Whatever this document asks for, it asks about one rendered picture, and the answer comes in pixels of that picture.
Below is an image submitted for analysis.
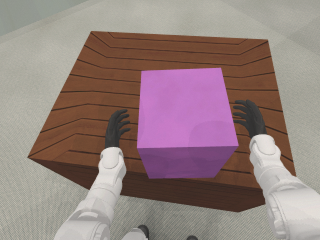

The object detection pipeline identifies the robot left hand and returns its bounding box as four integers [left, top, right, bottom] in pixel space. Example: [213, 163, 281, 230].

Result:
[105, 109, 131, 149]

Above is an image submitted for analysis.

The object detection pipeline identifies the carton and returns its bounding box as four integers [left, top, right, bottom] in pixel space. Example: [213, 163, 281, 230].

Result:
[137, 68, 239, 179]

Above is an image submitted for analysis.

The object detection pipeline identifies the robot right hand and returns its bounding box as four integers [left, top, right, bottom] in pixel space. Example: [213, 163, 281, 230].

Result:
[233, 99, 268, 139]

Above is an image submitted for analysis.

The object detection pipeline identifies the right robot upper arm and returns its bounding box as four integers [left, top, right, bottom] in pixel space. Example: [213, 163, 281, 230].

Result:
[265, 187, 320, 240]

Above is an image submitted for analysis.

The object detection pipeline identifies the left robot shin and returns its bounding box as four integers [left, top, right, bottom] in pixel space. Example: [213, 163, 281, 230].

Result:
[130, 228, 145, 236]

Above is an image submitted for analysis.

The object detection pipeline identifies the right robot forearm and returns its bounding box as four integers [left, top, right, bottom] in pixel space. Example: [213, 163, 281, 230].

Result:
[249, 134, 320, 198]

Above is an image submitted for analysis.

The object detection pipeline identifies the left robot upper arm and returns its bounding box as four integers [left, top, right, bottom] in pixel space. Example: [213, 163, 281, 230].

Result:
[55, 220, 110, 240]

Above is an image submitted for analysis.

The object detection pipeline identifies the left robot forearm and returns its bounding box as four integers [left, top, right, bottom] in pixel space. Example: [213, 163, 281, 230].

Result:
[53, 147, 127, 240]

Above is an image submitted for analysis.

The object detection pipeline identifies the robot left foot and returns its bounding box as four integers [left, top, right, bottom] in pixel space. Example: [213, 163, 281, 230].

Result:
[138, 225, 149, 240]

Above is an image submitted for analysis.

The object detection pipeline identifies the pedestal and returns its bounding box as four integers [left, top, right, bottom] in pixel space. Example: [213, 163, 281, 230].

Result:
[27, 31, 297, 213]

